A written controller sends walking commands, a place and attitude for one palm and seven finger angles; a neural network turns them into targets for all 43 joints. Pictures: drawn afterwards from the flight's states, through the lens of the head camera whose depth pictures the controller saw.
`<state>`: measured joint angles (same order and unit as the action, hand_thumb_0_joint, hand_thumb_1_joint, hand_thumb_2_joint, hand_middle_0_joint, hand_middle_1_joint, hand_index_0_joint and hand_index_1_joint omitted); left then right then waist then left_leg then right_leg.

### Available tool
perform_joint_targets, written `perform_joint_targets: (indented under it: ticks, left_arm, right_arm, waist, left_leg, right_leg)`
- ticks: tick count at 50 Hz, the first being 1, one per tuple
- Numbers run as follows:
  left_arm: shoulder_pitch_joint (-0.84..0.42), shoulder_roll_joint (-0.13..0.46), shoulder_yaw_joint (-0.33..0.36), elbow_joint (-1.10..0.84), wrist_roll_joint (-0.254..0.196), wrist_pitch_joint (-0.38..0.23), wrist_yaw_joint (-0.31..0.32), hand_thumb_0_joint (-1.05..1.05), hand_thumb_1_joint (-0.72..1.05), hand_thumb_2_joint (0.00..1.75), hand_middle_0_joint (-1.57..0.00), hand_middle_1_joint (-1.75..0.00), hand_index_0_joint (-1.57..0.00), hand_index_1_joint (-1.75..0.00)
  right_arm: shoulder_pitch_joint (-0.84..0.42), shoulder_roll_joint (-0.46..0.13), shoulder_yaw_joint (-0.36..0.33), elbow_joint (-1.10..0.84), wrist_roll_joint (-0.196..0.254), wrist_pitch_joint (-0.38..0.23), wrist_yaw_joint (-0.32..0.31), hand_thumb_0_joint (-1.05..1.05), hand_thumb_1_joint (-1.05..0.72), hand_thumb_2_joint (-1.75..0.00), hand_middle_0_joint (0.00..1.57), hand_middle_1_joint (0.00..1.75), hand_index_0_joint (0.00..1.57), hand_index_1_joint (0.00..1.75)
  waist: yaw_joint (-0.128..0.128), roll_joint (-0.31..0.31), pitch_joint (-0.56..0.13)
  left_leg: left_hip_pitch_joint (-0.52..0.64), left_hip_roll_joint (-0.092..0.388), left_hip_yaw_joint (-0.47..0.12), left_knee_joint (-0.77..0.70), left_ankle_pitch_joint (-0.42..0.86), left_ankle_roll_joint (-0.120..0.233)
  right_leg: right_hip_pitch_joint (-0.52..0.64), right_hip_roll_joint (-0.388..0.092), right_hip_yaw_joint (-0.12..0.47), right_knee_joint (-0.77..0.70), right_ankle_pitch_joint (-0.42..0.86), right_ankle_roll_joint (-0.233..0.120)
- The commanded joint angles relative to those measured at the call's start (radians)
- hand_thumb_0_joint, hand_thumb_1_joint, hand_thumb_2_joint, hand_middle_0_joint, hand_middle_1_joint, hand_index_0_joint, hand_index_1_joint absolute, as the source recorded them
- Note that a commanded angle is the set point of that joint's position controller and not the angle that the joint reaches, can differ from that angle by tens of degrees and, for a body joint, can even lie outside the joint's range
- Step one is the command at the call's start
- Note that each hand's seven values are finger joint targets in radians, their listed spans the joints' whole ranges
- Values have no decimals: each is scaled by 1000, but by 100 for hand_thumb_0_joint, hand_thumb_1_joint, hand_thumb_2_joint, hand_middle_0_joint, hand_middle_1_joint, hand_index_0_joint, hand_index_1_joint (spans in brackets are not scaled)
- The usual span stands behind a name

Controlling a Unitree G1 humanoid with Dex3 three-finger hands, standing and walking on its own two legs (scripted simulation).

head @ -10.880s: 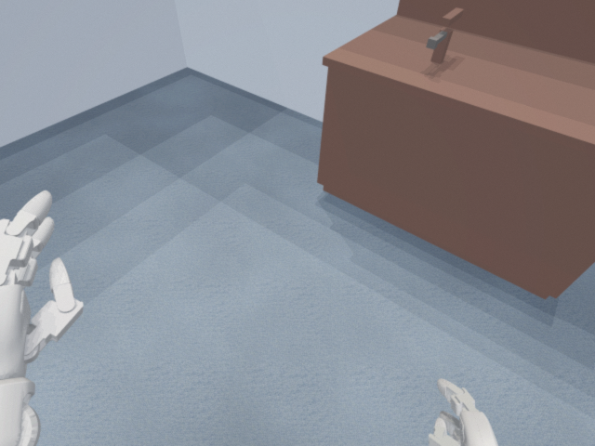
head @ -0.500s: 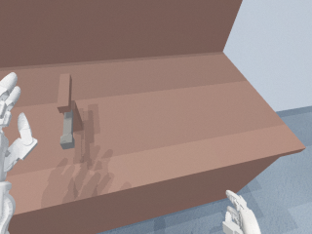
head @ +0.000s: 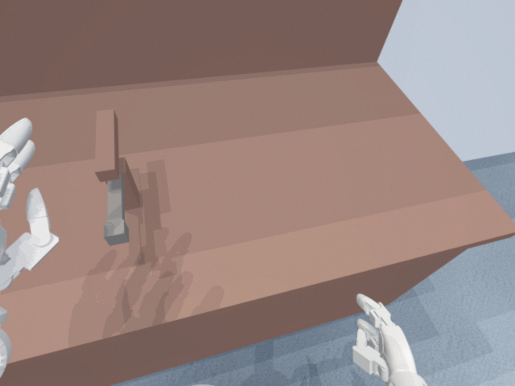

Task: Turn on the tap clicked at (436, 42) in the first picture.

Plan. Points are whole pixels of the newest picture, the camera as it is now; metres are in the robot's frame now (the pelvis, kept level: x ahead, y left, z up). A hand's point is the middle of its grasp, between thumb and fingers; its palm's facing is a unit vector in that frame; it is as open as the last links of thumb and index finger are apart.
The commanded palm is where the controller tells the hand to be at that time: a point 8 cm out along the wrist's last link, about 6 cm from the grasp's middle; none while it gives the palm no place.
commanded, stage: shuffle to correct the standing spot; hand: left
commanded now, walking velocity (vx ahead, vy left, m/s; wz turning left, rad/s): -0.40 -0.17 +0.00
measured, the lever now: (116, 232) +0.30 +0.25 +0.04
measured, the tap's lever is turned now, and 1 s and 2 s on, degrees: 0 0 0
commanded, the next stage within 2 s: come to a stop and stand still in 0.56 s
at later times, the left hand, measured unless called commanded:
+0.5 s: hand (109, 291) +0.18 +0.17 +0.16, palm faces +0.34 -0.85 -0.41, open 7.4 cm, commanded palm +0.11 +0.21 +0.17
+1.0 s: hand out of the picture +0.10 +0.16 +0.16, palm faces +0.46 -0.82 -0.34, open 7.4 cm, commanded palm +0.04 +0.20 +0.17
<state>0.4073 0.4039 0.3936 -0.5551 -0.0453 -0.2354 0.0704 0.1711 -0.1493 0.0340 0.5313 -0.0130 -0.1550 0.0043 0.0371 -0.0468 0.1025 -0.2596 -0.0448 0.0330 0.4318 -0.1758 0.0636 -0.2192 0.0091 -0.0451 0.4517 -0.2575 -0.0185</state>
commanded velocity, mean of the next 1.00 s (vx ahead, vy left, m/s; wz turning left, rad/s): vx -0.06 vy -0.10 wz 0.00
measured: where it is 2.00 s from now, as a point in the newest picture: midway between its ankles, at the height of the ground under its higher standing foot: outside the picture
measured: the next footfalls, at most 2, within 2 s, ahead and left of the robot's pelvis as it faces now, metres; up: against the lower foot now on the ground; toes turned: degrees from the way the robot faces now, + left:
left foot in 0.38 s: -0.01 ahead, +0.07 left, +0.00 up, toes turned +1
left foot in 0.86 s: -0.05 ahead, -0.01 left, +0.00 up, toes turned +3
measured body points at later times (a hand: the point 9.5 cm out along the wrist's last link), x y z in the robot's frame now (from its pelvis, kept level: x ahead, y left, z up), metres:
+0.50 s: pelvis -0.05 -0.07 -0.01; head -0.02 -0.06 +0.44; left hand +0.16 +0.22 +0.19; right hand +0.12 -0.31 -0.08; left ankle -0.05 +0.07 -0.74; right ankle +0.00 -0.12 -0.74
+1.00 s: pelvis -0.10 -0.09 -0.01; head -0.11 -0.09 +0.44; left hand +0.07 +0.20 +0.17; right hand +0.07 -0.32 -0.09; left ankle -0.15 +0.01 -0.74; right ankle +0.00 -0.12 -0.74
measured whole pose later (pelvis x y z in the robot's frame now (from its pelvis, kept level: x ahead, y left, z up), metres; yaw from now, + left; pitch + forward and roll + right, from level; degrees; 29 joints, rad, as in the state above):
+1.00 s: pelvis -0.10 -0.09 -0.01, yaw +3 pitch -3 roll +2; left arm 0.40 0.33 0.32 -0.44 -0.02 -0.12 0.13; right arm 0.26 -0.21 0.01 0.60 0.02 -0.11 -0.04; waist 0.02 -0.05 0.03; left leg -0.07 -0.03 0.07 0.46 -0.33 0.02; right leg -0.33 0.06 -0.09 0.53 -0.24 0.02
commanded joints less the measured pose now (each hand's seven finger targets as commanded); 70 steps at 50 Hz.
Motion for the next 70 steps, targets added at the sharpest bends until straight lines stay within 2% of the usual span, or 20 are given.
perform_joint_targets:
  ticks: [1,9,14,20,22,26,29,33,37,40,44,47,52,56,60,61,63,64,66,70]
  left_arm:
    - [37,176,144,-215,-16,-64,8,0,90,90,-20,-30,-20,-30]
    - [33,183,154,-226,-49,-73,9,0,90,90,-20,-30,-20,-30]
    - [-21,160,96,-222,-54,-18,41,0,90,90,-20,-30,-20,-30]
    - [4,168,108,-161,-38,-17,47,0,90,90,-20,-30,-20,-30]
    - [8,164,112,-173,-42,-21,38,0,90,90,-20,-30,-20,-30]
    - [21,188,137,-252,-38,-41,16,0,90,90,-20,-30,-20,-30]
    - [93,189,156,-227,-52,-48,13,0,90,90,-20,-30,-20,-30]
    - [111,199,173,-219,-64,-10,42,0,90,90,-20,-30,-20,-30]
    - [94,159,126,-152,-43,15,74,0,90,90,-20,-30,-20,-30]
    - [5,130,77,-137,-11,14,88,0,90,90,-20,-30,-20,-30]
    - [-134,108,14,-180,16,11,96,0,90,90,-20,-30,-20,-30]
    - [-125,91,-9,-141,29,41,73,0,90,90,-20,-30,-20,-30]
    - [-151,143,65,-69,28,38,53,0,90,90,-20,-30,-20,-30]
    - [-99,127,65,2,10,33,29,0,90,90,-20,-30,-20,-30]
    - [-90,118,59,-92,3,11,44,0,90,90,-20,-30,-20,-30]
    - [-103,123,47,-158,2,1,45,0,90,90,-20,-30,-20,-30]
    - [-119,131,53,-227,20,-15,79,0,90,90,-20,-30,-20,-30]
    - [-95,158,73,-260,41,-6,82,0,90,90,-20,-30,-20,-30]
    - [-69,196,108,-278,22,3,60,0,90,90,-20,-30,-20,-30]
    - [-5,160,118,-196,16,11,66,0,90,90,-20,-30,-20,-30]
  right_arm:
    - [-35,-161,-71,-145,11,-32,-14,0,-90,-90,20,30,20,30]
    - [-28,-169,-88,-153,22,-30,-49,0,-90,-90,20,30,20,30]
    - [-5,-158,-81,-100,18,-35,-67,0,-90,-90,20,30,20,30]
    - [-16,-196,-94,-94,23,-41,-80,0,-90,-90,20,30,20,30]
    - [-35,-172,-79,-101,11,-26,-73,0,-90,-90,20,30,20,30]
    - [-40,-172,-94,-132,21,-36,-53,0,-90,-90,20,30,20,30]
    - [16,-178,-111,-135,25,-39,-48,0,-90,-90,20,30,20,30]
    - [19,-160,-102,-112,26,-12,-56,0,-90,-90,20,30,20,30]
    - [-8,-138,-57,-81,18,-10,-70,0,-90,-90,20,30,20,30]
    - [27,-159,-66,-69,10,-19,-79,0,-90,-90,20,30,20,30]
    - [-3,-209,-88,-89,28,-14,-66,0,-90,-90,20,30,20,30]
    - [-66,-169,-68,-95,35,-3,-47,0,-90,-90,20,30,20,30]
    - [-39,-187,-92,-77,30,10,-30,0,-90,-90,20,30,20,30]
    - [-16,-180,-108,-42,35,15,-28,0,-90,-90,20,30,20,30]
    - [16,-150,-73,-20,22,-4,-26,0,-90,-90,20,30,20,30]
    - [2,-160,-69,-25,24,-18,-29,0,-90,-90,20,30,20,30]
    - [-53,-178,-71,-98,3,-33,-28,0,-90,-90,20,30,20,30]
    - [-59,-155,-89,-99,5,-33,-15,0,-90,-90,20,30,20,30]
    - [-29,-149,-97,-84,23,-27,-5,0,-90,-90,20,30,20,30]
    - [12,-187,-104,-79,34,-15,-19,0,-90,-90,20,30,20,30]
  waist:
    - [-3,162,-230]
    - [-13,111,-230]
    - [-35,-33,-226]
    - [-15,109,-173]
    - [-22,200,-211]
    - [-11,162,-225]
    - [-14,39,-272]
    - [-6,-115,-262]
    - [-25,-18,-267]
    - [-33,11,-237]
    - [-16,143,-238]
    - [-21,326,-92]
    - [-23,42,-28]
    - [-46,-225,-9]
    - [-74,-52,-165]
    - [-79,102,-174]
    - [-40,496,-171]
    - [-17,376,-187]
    - [-31,198,-137]
    - [-44,201,-114]
  left_leg:
    - [115,282,-199,11,557,-80]
    - [-90,162,-125,16,-256,-42]
    - [75,64,-30,353,-180,-62]
    - [-18,235,-176,-52,106,3]
    - [-69,271,-209,-30,281,17]
    - [-79,234,-132,82,363,-24]
    - [-95,125,-41,185,-44,-43]
    - [-108,41,-13,480,-308,-56]
    - [-39,42,10,256,-275,-39]
    - [116,6,68,-18,-216,-10]
    - [125,174,-41,-154,57,42]
    - [-178,264,-162,-236,-301,79]
    - [-266,184,-125,-53,-302,46]
    - [15,-29,34,463,-311,-7]
    - [209,-29,136,48,-298,-4]
    - [249,5,101,-131,-279,9]
    - [6,333,-312,-242,-235,163]
    - [3,352,-214,-158,41,163]
    - [122,312,-214,-138,83,126]
    - [179,260,-165,7,380,52]
  right_leg:
    - [61,-32,15,-89,134,-19]
    - [8,-95,134,-115,-33,-45]
    - [-254,-258,264,-248,-246,-124]
    - [-18,-57,102,-14,149,53]
    - [61,-60,76,55,258,58]
    - [142,-76,73,7,432,11]
    - [102,-154,153,-62,358,16]
    - [-54,-276,334,-313,-200,-21]
    - [-19,-251,295,-304,-283,-45]
    - [-45,-166,213,-335,-347,47]
    - [154,-42,92,-37,85,105]
    - [144,-15,54,193,-56,50]
    - [215,-26,83,16,-58,20]
    - [-294,-232,447,-432,-592,10]
    - [-161,-97,146,-366,-355,140]
    - [-127,-35,96,-237,-306,151]
    - [-41,57,71,547,-164,77]
    - [-105,35,143,771,-152,33]
    - [-284,23,121,695,-138,12]
    - [-204,-8,2,180,-91,-16]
